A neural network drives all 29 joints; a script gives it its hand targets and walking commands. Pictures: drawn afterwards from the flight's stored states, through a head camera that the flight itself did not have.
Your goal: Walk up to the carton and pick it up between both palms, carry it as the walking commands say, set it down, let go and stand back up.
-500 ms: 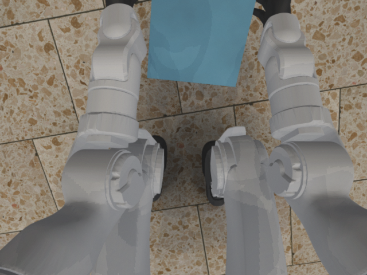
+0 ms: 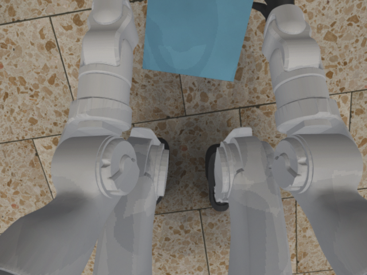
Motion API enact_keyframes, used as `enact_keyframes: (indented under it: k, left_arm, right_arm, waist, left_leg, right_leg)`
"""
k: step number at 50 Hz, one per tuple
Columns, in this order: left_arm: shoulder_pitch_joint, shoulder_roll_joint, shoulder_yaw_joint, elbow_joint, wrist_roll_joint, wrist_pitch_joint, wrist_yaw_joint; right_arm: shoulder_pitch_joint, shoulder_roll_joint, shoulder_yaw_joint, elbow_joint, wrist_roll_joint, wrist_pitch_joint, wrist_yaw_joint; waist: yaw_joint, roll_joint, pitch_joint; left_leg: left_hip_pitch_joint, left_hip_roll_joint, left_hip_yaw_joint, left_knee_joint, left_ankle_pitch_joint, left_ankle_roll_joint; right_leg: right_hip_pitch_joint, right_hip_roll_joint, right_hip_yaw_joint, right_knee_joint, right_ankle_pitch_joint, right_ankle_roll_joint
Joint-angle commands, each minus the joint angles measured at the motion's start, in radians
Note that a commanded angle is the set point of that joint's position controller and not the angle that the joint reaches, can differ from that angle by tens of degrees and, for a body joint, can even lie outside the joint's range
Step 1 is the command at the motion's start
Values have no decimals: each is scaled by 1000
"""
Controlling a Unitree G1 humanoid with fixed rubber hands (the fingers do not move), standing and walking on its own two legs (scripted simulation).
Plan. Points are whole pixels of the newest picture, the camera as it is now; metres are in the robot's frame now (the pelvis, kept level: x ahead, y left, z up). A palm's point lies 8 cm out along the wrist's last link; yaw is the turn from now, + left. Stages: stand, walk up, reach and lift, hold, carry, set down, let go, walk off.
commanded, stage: set down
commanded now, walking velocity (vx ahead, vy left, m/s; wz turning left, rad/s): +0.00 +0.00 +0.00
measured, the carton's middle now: out of the picture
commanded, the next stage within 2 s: none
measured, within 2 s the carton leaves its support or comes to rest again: rests again in 1.70 s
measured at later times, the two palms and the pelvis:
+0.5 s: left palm out of the picture +0.55 +0.12 -0.17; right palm (272, 2) +0.53 -0.13 -0.20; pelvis +0.00 +0.00 -0.01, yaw +0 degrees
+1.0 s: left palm out of the picture +0.56 +0.13 -0.18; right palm out of the picture +0.54 -0.13 -0.21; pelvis +0.01 +0.00 -0.01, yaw +0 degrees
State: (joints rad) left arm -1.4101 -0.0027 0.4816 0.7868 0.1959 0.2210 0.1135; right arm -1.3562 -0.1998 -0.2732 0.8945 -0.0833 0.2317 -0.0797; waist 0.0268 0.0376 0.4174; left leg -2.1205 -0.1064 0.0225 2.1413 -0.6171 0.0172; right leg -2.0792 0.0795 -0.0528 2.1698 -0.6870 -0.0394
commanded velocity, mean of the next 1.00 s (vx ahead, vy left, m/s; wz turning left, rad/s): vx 0.00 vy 0.00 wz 0.00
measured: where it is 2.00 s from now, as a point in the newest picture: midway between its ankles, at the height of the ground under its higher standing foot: (186, 184)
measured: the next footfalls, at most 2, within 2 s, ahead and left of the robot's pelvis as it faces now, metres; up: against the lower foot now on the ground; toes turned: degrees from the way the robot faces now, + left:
none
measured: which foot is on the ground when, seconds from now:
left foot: down 0.00-1.00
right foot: down 0.00-1.00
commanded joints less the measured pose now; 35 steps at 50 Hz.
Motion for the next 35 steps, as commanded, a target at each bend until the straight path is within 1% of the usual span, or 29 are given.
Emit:
enact_keyframes:
  k: [1, 2, 3, 4, 5, 7, 8, 9, 10, 11, 12, 13, 14, 15, 16, 17, 18, 19, 21, 22, 23, 25, 26, 27, 28, 30, 32, 33, 35]
  left_arm:
    - [-300, -821, -375, 228, -74, 27, -232]
    - [-294, -820, -366, 229, -71, 26, -234]
    - [-290, -840, -376, 239, -73, 29, -237]
    - [-276, -832, -361, 245, -67, 27, -241]
    - [-276, -839, -360, 245, -68, 27, -241]
    - [-282, -819, -358, 246, -64, 28, -245]
    - [-276, -819, -348, 250, -60, 25, -247]
    - [-281, -824, -357, 239, -65, 22, -247]
    - [-262, -828, -346, 258, -63, 24, -250]
    - [-243, -832, -334, 265, -56, 28, -256]
    - [-243, -825, -327, 279, -53, 29, -258]
    - [-256, -826, -334, 265, -58, 27, -260]
    - [-263, -829, -342, 249, -73, 26, -261]
    - [-248, -834, -334, 281, -55, 30, -260]
    - [-236, -832, -328, 277, -56, 28, -263]
    - [-235, -840, -330, 274, -61, 26, -266]
    - [-234, -836, -320, 289, -55, 30, -266]
    - [-242, -830, -323, 276, -57, 29, -268]
    - [-239, -837, -325, 284, -61, 30, -270]
    - [-237, -838, -328, 274, -55, 28, -270]
    - [-230, -845, -324, 283, -60, 29, -270]
    - [-219, -841, -316, 290, -59, 26, -271]
    - [-228, -838, -323, 287, -62, 27, -272]
    - [-210, -836, -309, 301, -51, 28, -273]
    - [-221, -841, -320, 297, -61, 29, -273]
    - [-199, -835, -307, 315, -53, 29, -275]
    - [-194, -848, -309, 313, -51, 30, -278]
    - [-201, -828, -307, 307, -56, 27, -277]
    - [-200, -835, -316, 296, -61, 25, -279]
  right_arm:
    - [-694, 758, 344, -63, 100, -90, 253]
    - [-688, 753, 343, -48, 96, -87, 254]
    - [-656, 765, 329, -35, 87, -87, 253]
    - [-647, 765, 329, -21, 86, -82, 254]
    - [-654, 766, 331, -50, 89, -87, 256]
    - [-639, 765, 324, -37, 82, -82, 257]
    - [-633, 768, 328, -29, 82, -83, 256]
    - [-622, 781, 329, -31, 77, -84, 257]
    - [-608, 759, 317, -17, 74, -83, 256]
    - [-607, 755, 315, -20, 70, -80, 257]
    - [-588, 761, 311, -6, 59, -77, 257]
    - [-597, 767, 309, -8, 60, -77, 260]
    - [-601, 764, 321, -28, 62, -79, 258]
    - [-574, 759, 307, -4, 56, -79, 259]
    - [-581, 768, 311, 3, 59, -76, 261]
    - [-568, 768, 314, -7, 55, -77, 261]
    - [-561, 760, 297, 15, 51, -74, 263]
    - [-561, 762, 302, 0, 48, -75, 263]
    - [-550, 761, 296, 14, 45, -71, 264]
    - [-546, 757, 293, 0, 45, -74, 265]
    - [-536, 758, 287, 24, 42, -71, 265]
    - [-541, 761, 295, 6, 42, -72, 266]
    - [-515, 756, 282, 28, 29, -70, 267]
    - [-530, 758, 287, 15, 34, -70, 271]
    - [-534, 753, 289, 5, 35, -75, 270]
    - [-515, 755, 282, 27, 31, -67, 273]
    - [-482, 755, 269, 41, 21, -66, 278]
    - [-476, 743, 264, 50, 20, -64, 275]
    - [-452, 756, 265, 57, 21, -63, 279]
  waist:
    - [-13, -50, -874]
    - [-11, -56, -865]
    - [-30, -37, -850]
    - [-19, -48, -842]
    - [-15, -38, -851]
    - [-17, -41, -836]
    - [-8, -46, -834]
    - [-16, -48, -844]
    - [-27, -44, -833]
    - [-21, -51, -824]
    - [-31, -61, -808]
    - [-32, -57, -813]
    - [-45, -70, -826]
    - [-33, -36, -810]
    - [-21, -52, -814]
    - [-33, -55, -815]
    - [-34, -43, -796]
    - [-39, -54, -801]
    - [-47, -46, -795]
    - [-48, -35, -795]
    - [-47, -32, -787]
    - [-45, -51, -796]
    - [-61, -37, -784]
    - [-46, -54, -780]
    - [-58, -44, -789]
    - [-53, -42, -766]
    - [-52, -16, -765]
    - [-65, -31, -769]
    - [-63, -33, -772]
  left_leg:
    - [515, -80, -99, -75, 457, 19]
    - [510, -82, -94, -76, 448, 19]
    - [505, -80, -99, -78, 448, 18]
    - [498, -80, -94, -71, 450, 21]
    - [494, -81, -94, -75, 445, 22]
    - [488, -78, -98, -69, 451, 24]
    - [477, -76, -93, -72, 441, 22]
    - [477, -77, -92, -66, 449, 21]
    - [466, -78, -88, -58, 448, 19]
    - [442, -80, -86, -62, 436, 23]
    - [443, -78, -90, -65, 432, 22]
    - [438, -78, -93, -67, 430, 21]
    - [438, -76, -95, -62, 432, 23]
    - [446, -76, -91, -63, 431, 18]
    - [429, -76, -93, -61, 434, 17]
    - [426, -75, -92, -60, 433, 19]
    - [429, -74, -89, -58, 429, 17]
    - [424, -72, -94, -62, 426, 19]
    - [411, -72, -92, -59, 416, 18]
    - [423, -73, -88, -60, 428, 16]
    - [422, -71, -91, -59, 422, 16]
    - [402, -73, -89, -57, 415, 16]
    - [395, -69, -91, -58, 411, 12]
    - [398, -71, -89, -56, 409, 15]
    - [403, -71, -95, -61, 414, 14]
    - [404, -70, -96, -59, 416, 16]
    - [396, -70, -87, -58, 410, 13]
    - [395, -67, -88, -52, 412, 11]
    - [390, -66, -87, -49, 411, 12]
  right_leg:
    - [186, 65, 77, -140, 361, 9]
    - [189, 63, 80, -144, 354, 10]
    - [185, 60, 80, -146, 357, 8]
    - [177, 62, 85, -148, 353, 8]
    - [185, 64, 85, -144, 356, 9]
    - [166, 60, 85, -141, 361, 11]
    - [186, 61, 88, -142, 359, 10]
    - [197, 61, 89, -141, 374, 8]
    - [187, 61, 90, -141, 377, 8]
    - [198, 58, 91, -146, 374, 16]
    - [184, 59, 87, -144, 368, 14]
    - [184, 58, 84, -140, 367, 14]
    - [201, 57, 85, -139, 378, 12]
    - [175, 60, 88, -138, 366, 10]
    - [191, 56, 93, -134, 377, 11]
    - [191, 57, 94, -138, 378, 9]
    - [165, 57, 93, -141, 367, 10]
    - [174, 56, 87, -137, 373, 12]
    - [173, 54, 92, -132, 372, 10]
    - [167, 55, 89, -136, 375, 11]
    - [163, 54, 94, -136, 365, 9]
    - [179, 54, 93, -129, 377, 9]
    - [171, 54, 93, -128, 377, 5]
    - [164, 53, 89, -126, 370, 11]
    - [173, 52, 86, -123, 378, 10]
    - [139, 49, 86, -124, 366, 13]
    - [147, 52, 96, -129, 370, 8]
    - [152, 48, 89, -125, 376, 13]
    - [143, 49, 88, -118, 375, 13]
